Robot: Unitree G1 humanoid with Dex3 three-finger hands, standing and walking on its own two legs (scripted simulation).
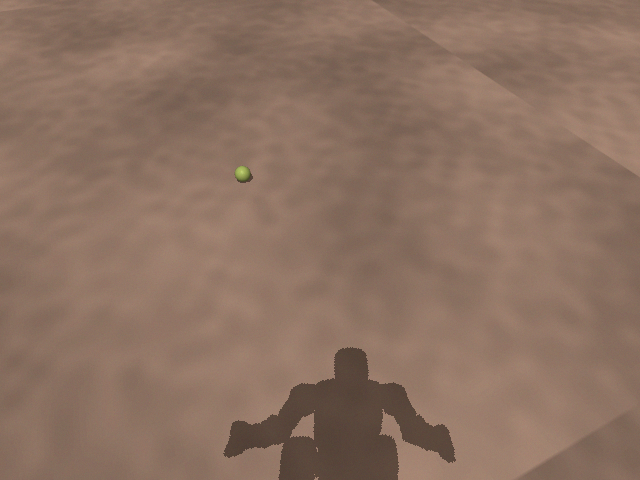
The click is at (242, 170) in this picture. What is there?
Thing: free ball
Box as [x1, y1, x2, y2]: [235, 166, 250, 181]
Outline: 239,166 235,170 235,176 237,179 244,181 249,177 250,172 245,166
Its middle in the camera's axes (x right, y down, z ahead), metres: -0.38 -0.32 +1.90
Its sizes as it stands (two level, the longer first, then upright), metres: 0.076 0.076 0.076
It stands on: the floor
